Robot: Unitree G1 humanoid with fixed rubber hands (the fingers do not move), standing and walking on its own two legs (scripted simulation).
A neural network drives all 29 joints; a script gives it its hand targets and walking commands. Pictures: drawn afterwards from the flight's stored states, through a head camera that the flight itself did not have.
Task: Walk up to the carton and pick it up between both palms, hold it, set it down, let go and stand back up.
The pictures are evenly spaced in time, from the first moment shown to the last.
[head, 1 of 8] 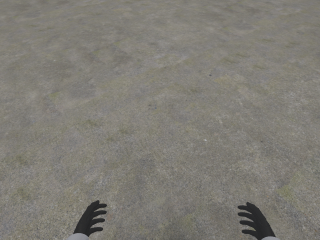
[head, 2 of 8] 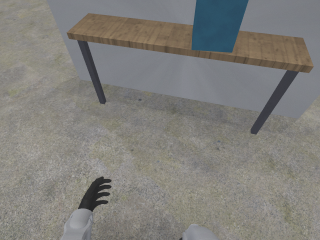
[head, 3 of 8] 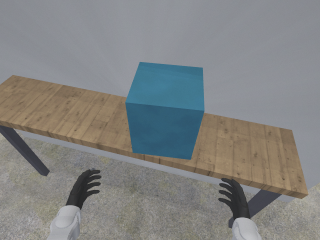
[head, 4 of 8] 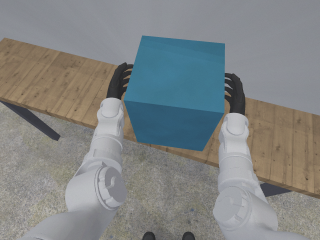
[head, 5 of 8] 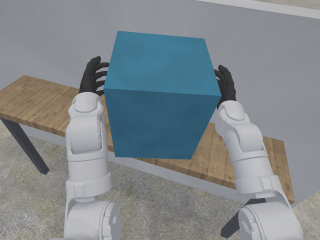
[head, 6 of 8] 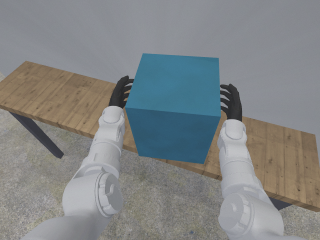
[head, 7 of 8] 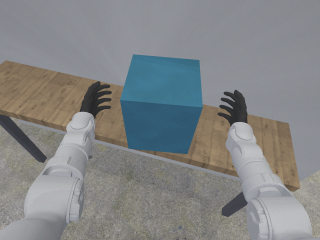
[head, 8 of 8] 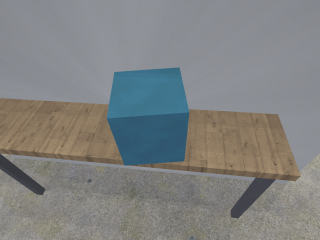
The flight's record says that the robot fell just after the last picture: no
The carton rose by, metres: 0.18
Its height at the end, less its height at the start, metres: +0.00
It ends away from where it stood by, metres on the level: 0.01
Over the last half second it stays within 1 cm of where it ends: yes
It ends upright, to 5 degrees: yes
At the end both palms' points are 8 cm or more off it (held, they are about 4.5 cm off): yes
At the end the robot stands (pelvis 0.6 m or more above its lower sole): yes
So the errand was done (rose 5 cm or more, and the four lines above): yes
